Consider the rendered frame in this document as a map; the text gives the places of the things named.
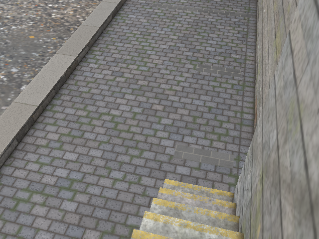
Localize stairs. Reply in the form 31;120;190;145
131;179;244;239

